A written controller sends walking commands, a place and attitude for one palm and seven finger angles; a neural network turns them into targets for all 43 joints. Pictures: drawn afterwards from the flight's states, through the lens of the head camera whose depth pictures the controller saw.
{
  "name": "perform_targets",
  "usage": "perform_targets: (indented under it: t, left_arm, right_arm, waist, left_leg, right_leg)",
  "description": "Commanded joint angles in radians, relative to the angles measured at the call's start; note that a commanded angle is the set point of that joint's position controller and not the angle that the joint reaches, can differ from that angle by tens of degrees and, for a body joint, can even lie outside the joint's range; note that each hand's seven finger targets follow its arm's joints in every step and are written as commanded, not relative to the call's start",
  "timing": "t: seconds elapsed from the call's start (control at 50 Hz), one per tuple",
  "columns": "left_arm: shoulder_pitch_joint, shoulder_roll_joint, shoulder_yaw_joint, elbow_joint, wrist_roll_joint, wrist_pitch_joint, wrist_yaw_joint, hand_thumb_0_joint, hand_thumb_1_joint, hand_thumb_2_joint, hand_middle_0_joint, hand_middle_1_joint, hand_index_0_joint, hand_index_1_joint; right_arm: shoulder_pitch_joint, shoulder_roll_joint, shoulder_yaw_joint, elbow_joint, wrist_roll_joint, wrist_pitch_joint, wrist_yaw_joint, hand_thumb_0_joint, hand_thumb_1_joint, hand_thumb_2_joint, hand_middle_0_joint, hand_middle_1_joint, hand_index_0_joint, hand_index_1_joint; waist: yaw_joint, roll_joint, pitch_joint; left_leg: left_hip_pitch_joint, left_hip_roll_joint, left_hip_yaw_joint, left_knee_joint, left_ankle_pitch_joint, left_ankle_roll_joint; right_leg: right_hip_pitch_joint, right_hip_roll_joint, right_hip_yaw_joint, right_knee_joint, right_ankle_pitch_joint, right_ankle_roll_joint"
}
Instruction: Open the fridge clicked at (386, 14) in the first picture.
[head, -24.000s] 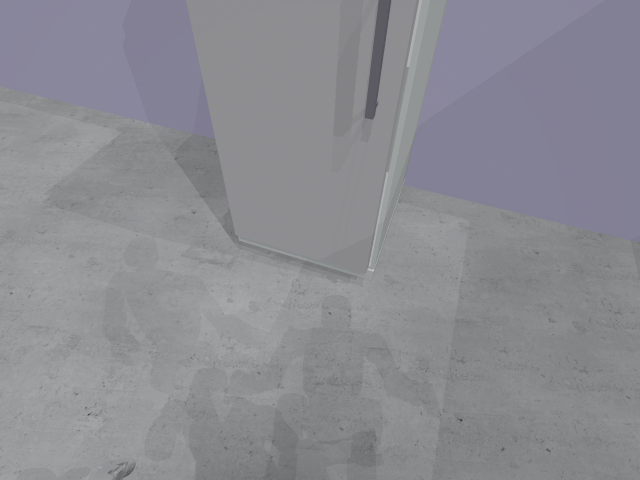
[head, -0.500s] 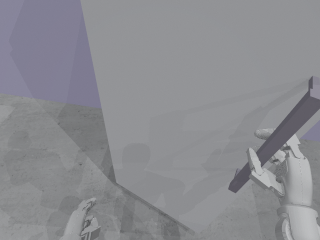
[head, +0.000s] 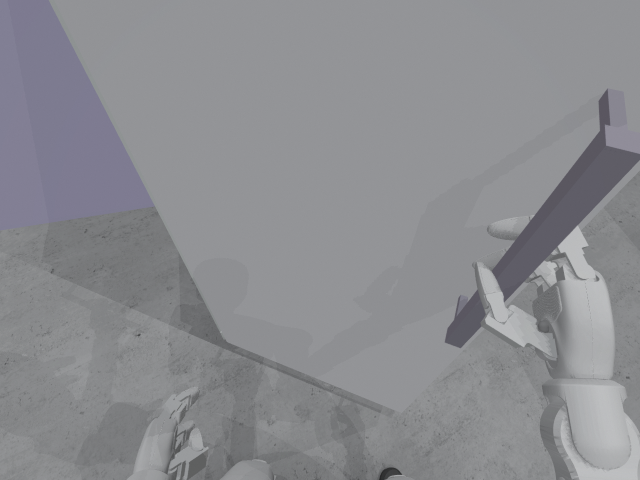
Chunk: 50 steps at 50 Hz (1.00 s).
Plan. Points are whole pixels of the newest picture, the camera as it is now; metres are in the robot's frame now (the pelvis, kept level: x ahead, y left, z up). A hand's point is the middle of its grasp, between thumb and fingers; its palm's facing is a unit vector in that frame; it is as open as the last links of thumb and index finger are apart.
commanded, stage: walk backward, drawing the door open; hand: right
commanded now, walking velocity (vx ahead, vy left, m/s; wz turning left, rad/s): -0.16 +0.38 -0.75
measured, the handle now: (509, 256) +0.32 -0.15 +0.16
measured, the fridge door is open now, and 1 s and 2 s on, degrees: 34 55 57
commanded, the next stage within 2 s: stop walking and hold the door back in 1.02 s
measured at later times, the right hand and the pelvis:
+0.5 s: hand (443, 365) +0.21 -0.08 +0.15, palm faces +0.58 +0.76 -0.29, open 6.6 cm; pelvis +0.02 +0.22 -0.01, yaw -25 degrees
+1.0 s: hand (368, 438) +0.15 -0.01 +0.15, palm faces +0.89 +0.35 -0.30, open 6.4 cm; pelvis +0.11 +0.39 +0.00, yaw -46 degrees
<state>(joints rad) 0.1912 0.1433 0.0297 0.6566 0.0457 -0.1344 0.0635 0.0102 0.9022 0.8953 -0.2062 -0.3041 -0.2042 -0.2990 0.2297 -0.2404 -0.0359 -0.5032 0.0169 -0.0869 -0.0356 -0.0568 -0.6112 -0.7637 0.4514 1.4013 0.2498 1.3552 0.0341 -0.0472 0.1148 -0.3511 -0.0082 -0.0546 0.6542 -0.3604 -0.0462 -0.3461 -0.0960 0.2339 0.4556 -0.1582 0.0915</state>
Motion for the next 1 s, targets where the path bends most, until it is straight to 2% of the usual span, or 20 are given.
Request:
perform_targets:
  t: [0.0,0.06,0.16,0.18,0.2,0.22,0.34,0.42,0.46,0.48,0.52,0.54,0.6,0.66,0.68,0.7,0.72,0.84,0.92,0.98]
  left_arm:
    - [-0.074,0.090,0.042,-0.147,-0.039,-0.031,-0.001,0.000,0.900,0.900,-0.200,-0.300,-0.200,-0.300]
    - [-0.131,0.112,0.077,-0.167,-0.044,-0.032,0.030,0.000,0.900,0.900,-0.200,-0.300,-0.200,-0.300]
    - [-0.072,0.080,0.021,-0.165,-0.021,-0.050,0.066,0.000,0.900,0.900,-0.200,-0.300,-0.200,-0.300]
    - [-0.035,0.105,0.035,-0.155,-0.023,-0.053,0.070,0.000,0.900,0.900,-0.200,-0.300,-0.200,-0.300]
    - [-0.043,0.164,0.059,-0.177,-0.003,-0.061,0.061,0.000,0.900,0.900,-0.200,-0.300,-0.200,-0.300]
    - [-0.041,0.181,0.058,-0.170,0.013,-0.056,0.029,0.000,0.900,0.900,-0.200,-0.300,-0.200,-0.300]
    - [-0.112,0.158,0.071,-0.125,-0.012,-0.056,0.013,0.000,0.900,0.900,-0.200,-0.300,-0.200,-0.300]
    - [-0.112,0.154,0.058,-0.159,-0.050,-0.057,0.010,0.000,0.900,0.900,-0.200,-0.300,-0.200,-0.300]
    - [-0.076,0.115,0.042,-0.156,-0.069,-0.034,0.004,0.000,0.900,0.900,-0.200,-0.300,-0.200,-0.300]
    - [-0.103,0.091,0.032,-0.164,-0.066,-0.024,0.009,0.000,0.900,0.900,-0.200,-0.300,-0.200,-0.300]
    - [-0.162,0.125,0.055,-0.176,-0.053,-0.018,0.031,0.000,0.900,0.900,-0.200,-0.300,-0.200,-0.300]
    - [-0.189,0.112,0.043,-0.178,-0.045,-0.013,0.036,0.000,0.900,0.900,-0.200,-0.300,-0.200,-0.300]
    - [-0.161,0.106,0.018,-0.181,-0.043,0.016,0.043,0.000,0.900,0.900,-0.200,-0.300,-0.200,-0.300]
    - [-0.095,0.115,0.021,-0.181,-0.031,0.015,0.059,0.000,0.900,0.900,-0.200,-0.300,-0.200,-0.300]
    - [-0.062,0.153,0.040,-0.188,-0.037,0.020,0.063,0.000,0.900,0.900,-0.200,-0.300,-0.200,-0.300]
    - [-0.083,0.190,0.048,-0.204,-0.029,0.007,0.053,0.000,0.900,0.900,-0.200,-0.300,-0.200,-0.300]
    - [-0.081,0.187,0.039,-0.181,-0.022,-0.005,0.028,0.000,0.900,0.900,-0.200,-0.300,-0.200,-0.300]
    - [-0.065,0.183,0.054,-0.135,-0.043,-0.021,0.014,0.000,0.900,0.900,-0.200,-0.300,-0.200,-0.300]
    - [-0.051,0.193,0.044,-0.162,-0.058,-0.038,0.008,0.000,0.900,0.900,-0.200,-0.300,-0.200,-0.300]
    - [-0.039,0.173,0.033,-0.167,-0.072,-0.032,0.006,0.000,0.900,0.900,-0.200,-0.300,-0.200,-0.300]
  right_arm:
    - [-0.229,-0.108,-0.086,-0.367,-0.008,-0.124,-0.021,0.000,-0.900,-0.900,0.450,1.400,0.450,1.400]
    - [-0.191,-0.156,-0.163,-0.316,-0.003,-0.098,-0.013,0.000,-0.900,-0.900,0.450,1.400,0.450,1.400]
    - [-0.204,-0.082,-0.113,-0.268,0.016,-0.112,-0.004,0.000,-0.900,-0.900,0.450,1.400,0.450,1.400]
    - [-0.225,-0.080,-0.088,-0.265,0.022,-0.116,-0.006,0.000,-0.900,-0.900,0.450,1.400,0.450,1.400]
    - [-0.265,-0.067,-0.089,-0.303,0.027,-0.136,0.001,0.000,-0.900,-0.900,0.450,1.400,0.450,1.400]
    - [-0.329,-0.097,-0.107,-0.337,-0.017,-0.168,0.001,0.000,-0.900,-0.900,0.450,1.400,0.450,1.400]
    - [-0.326,-0.097,-0.164,-0.292,-0.006,-0.137,0.009,0.000,-0.900,-0.900,0.450,1.400,0.450,1.400]
    - [-0.350,-0.152,-0.227,-0.246,0.012,-0.119,-0.022,0.000,-0.900,-0.900,0.450,1.400,0.450,1.400]
    - [-0.380,-0.230,-0.279,-0.251,0.017,-0.105,-0.037,0.000,-0.900,-0.900,0.450,1.400,0.450,1.400]
    - [-0.361,-0.316,-0.356,-0.249,0.013,-0.085,-0.056,0.000,-0.900,-0.900,0.450,1.400,0.450,1.400]
    - [-0.286,-0.324,-0.384,-0.236,0.028,-0.082,-0.064,0.000,-0.900,-0.900,0.450,1.400,0.450,1.400]
    - [-0.303,-0.266,-0.335,-0.251,0.027,-0.089,-0.060,0.000,-0.900,-0.900,0.450,1.400,0.450,1.400]
    - [-0.303,-0.252,-0.344,-0.234,0.042,-0.092,-0.079,0.000,-0.900,-0.900,0.450,1.400,0.450,1.400]
    - [-0.346,-0.238,-0.316,-0.226,0.052,-0.087,-0.075,0.000,-0.900,-0.900,0.450,1.400,0.450,1.400]
    - [-0.346,-0.218,-0.292,-0.216,0.064,-0.081,-0.075,0.000,-0.900,-0.900,0.450,1.400,0.450,1.400]
    - [-0.368,-0.210,-0.279,-0.241,0.062,-0.096,-0.070,0.000,-0.900,-0.900,0.450,1.400,0.450,1.400]
    - [-0.413,-0.249,-0.305,-0.224,0.031,-0.120,-0.059,0.000,-0.900,-0.900,0.450,1.400,0.450,1.400]
    - [-0.431,-0.267,-0.347,-0.157,0.030,-0.091,-0.054,0.000,-0.900,-0.900,0.450,1.400,0.450,1.400]
    - [-0.443,-0.305,-0.404,-0.085,0.052,-0.088,-0.082,0.000,-0.900,-0.900,0.450,1.400,0.450,1.400]
    - [-0.449,-0.405,-0.483,-0.040,0.049,-0.089,-0.100,0.000,-0.900,-0.900,0.450,1.400,0.450,1.400]
  waist:
    - [0.027,-0.026,-0.281]
    - [-0.044,0.338,-0.312]
    - [0.013,0.155,-0.269]
    - [0.053,0.094,-0.289]
    - [0.038,-0.133,-0.308]
    - [0.011,-0.111,-0.321]
    - [-0.037,-0.225,-0.264]
    - [-0.029,-0.260,-0.295]
    - [-0.014,0.045,-0.329]
    - [-0.024,0.221,-0.337]
    - [-0.068,0.357,-0.353]
    - [-0.057,0.288,-0.305]
    - [-0.034,0.201,-0.320]
    - [-0.003,0.186,-0.347]
    - [0.031,0.057,-0.347]
    - [-0.004,-0.202,-0.368]
    - [-0.024,-0.155,-0.349]
    - [-0.036,-0.264,-0.328]
    - [-0.027,-0.324,-0.339]
    - [-0.031,-0.034,-0.350]
  left_leg:
    - [0.189,0.038,0.113,-0.333,0.135,0.036]
    - [0.045,0.314,-0.081,-0.372,0.128,0.216]
    - [0.169,0.208,0.168,0.019,0.651,0.183]
    - [-0.015,0.167,0.213,0.216,0.545,0.121]
    - [-0.391,0.002,0.178,0.483,-0.018,0.007]
    - [-0.441,0.017,0.002,0.620,-0.217,-0.019]
    - [-0.074,0.051,-0.004,0.258,0.029,-0.008]
    - [0.232,-0.033,0.133,-0.140,0.095,-0.045]
    - [0.304,0.067,0.109,-0.349,0.210,-0.012]
    - [0.304,0.246,-0.050,-0.345,0.256,0.075]
    - [0.216,0.415,-0.216,-0.332,0.186,0.240]
    - [0.263,0.402,-0.136,-0.268,0.334,0.271]
    - [0.340,0.323,0.107,-0.130,0.694,0.223]
    - [0.155,0.241,0.203,0.032,0.586,0.148]
    - [-0.071,0.208,0.216,0.209,0.385,0.094]
    - [-0.330,0.058,0.174,0.429,-0.144,0.002]
    - [-0.346,0.049,0.019,0.540,-0.207,-0.004]
    - [-0.145,0.044,0.035,0.270,-0.013,-0.014]
    - [0.058,-0.021,0.115,-0.018,-0.042,-0.029]
    - [0.261,0.059,0.091,-0.361,0.314,-0.019]
  right_leg:
    - [0.042,0.140,-0.207,0.117,-0.197,-0.075]
    - [-0.037,0.128,-0.287,0.739,-0.384,-0.066]
    - [0.040,0.042,-0.322,0.163,-0.221,-0.082]
    - [0.294,-0.021,-0.226,-0.029,0.058,-0.103]
    - [0.595,-0.353,0.267,-0.130,0.644,-0.239]
    - [0.623,-0.499,0.459,-0.116,0.768,-0.336]
    - [0.189,-0.204,-0.044,-0.051,0.274,-0.186]
    - [0.072,-0.112,-0.068,-0.003,0.022,-0.156]
    - [0.009,0.070,-0.217,0.239,-0.201,-0.080]
    - [-0.136,0.139,-0.288,0.486,-0.393,-0.050]
    - [-0.196,0.075,-0.223,0.901,-0.508,-0.069]
    - [-0.245,0.041,-0.226,0.920,-0.487,-0.063]
    - [-0.138,0.024,-0.301,0.485,-0.459,-0.057]
    - [0.138,0.047,-0.376,0.088,-0.169,-0.066]
    - [0.385,-0.050,-0.243,-0.024,0.055,-0.097]
    - [0.551,-0.382,0.231,-0.100,0.573,-0.247]
    - [0.505,-0.494,0.382,-0.110,0.646,-0.330]
    - [0.324,-0.208,-0.068,-0.024,0.397,-0.194]
    - [0.252,-0.172,-0.085,0.025,0.365,-0.186]
    - [0.122,0.009,-0.206,0.267,-0.001,-0.086]
